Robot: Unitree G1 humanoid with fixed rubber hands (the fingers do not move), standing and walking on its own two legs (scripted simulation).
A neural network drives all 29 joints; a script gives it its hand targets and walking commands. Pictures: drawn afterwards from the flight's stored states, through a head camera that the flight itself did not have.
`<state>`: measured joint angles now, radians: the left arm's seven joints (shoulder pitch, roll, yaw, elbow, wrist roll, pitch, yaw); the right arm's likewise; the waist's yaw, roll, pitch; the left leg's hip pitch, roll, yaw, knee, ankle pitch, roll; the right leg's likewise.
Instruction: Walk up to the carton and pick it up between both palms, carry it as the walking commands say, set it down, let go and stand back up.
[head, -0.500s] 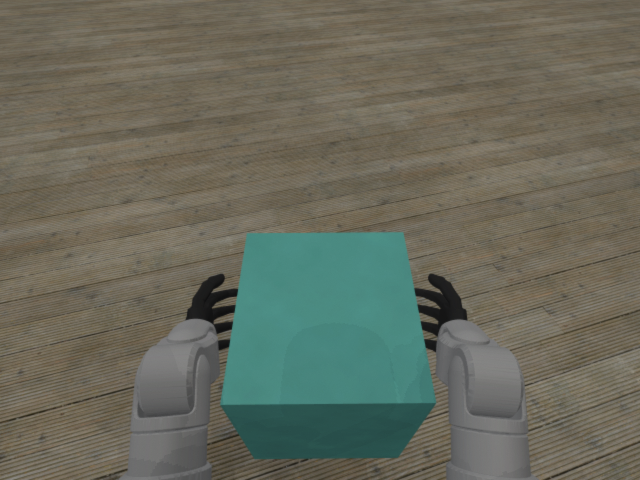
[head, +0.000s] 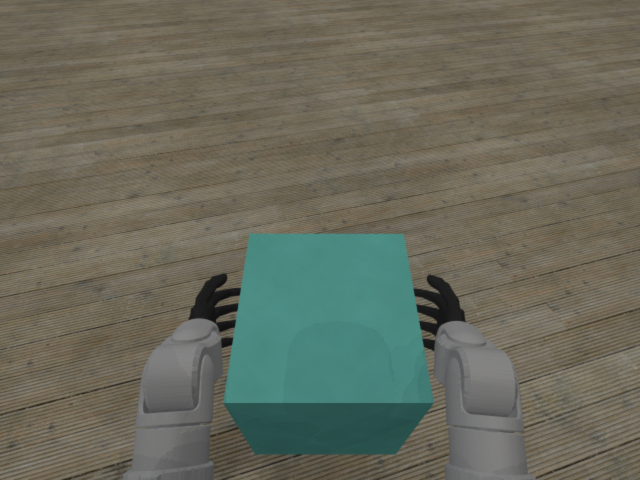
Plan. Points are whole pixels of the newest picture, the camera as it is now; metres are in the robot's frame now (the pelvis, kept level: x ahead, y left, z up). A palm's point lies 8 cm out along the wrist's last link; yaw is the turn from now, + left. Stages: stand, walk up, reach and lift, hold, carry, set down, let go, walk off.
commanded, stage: carry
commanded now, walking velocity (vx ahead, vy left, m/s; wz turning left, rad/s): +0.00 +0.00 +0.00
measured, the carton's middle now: (326, 349) +0.30 +0.00 -0.01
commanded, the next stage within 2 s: hold in 0.40 s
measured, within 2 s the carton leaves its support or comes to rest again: neither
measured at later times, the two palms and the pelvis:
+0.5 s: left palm (214, 340) +0.28 +0.14 +0.04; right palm (444, 346) +0.28 -0.15 +0.04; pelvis -0.01 +0.00 +0.00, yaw -3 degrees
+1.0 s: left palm (206, 320) +0.30 +0.15 +0.06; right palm (440, 327) +0.29 -0.14 +0.06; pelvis +0.01 +0.02 +0.01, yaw -6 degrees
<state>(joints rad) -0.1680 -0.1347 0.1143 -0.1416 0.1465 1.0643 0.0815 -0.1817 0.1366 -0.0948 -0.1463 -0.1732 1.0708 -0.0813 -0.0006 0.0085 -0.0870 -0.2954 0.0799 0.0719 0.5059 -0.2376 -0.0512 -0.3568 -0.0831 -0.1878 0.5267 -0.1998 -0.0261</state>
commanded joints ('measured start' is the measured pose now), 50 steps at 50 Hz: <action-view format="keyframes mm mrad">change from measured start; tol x8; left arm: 1 -463 -862 -603 -92 -345 -33 -231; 20 -458 -848 -571 -42 -316 -86 -222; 21 -353 -731 -271 419 -78 -175 -234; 26 -592 -892 -478 148 -168 -411 -301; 37 -657 -914 -354 424 -100 -381 -365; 50 -597 -918 -395 327 -115 -372 -328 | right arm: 1 -430 856 588 -64 329 -35 221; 20 -433 830 556 -26 308 -85 219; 21 -343 740 259 406 107 -167 237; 23 -383 719 342 263 78 -320 237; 27 -644 989 603 139 223 -394 275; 37 -581 1005 378 480 117 -356 314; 50 -571 987 434 374 165 -366 318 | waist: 1 0 -10 -230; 20 -2 -14 -237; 21 -7 1 -29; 22 -6 -3 0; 27 33 -3 -331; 36 21 -13 -73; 50 38 15 -118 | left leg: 1 26 59 -45 -78 71 42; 20 29 59 -44 -74 73 44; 21 116 -205 -103 -159 39 102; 27 13 -174 -169 -169 137 99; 34 -3 -165 -161 -226 -39 110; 50 107 -155 -161 -250 150 66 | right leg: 1 137 -93 102 -99 43 18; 20 138 -96 102 -101 51 16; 21 274 151 238 -161 48 13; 26 608 159 269 -85 251 23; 34 506 162 269 -138 22 33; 50 538 159 277 -175 199 35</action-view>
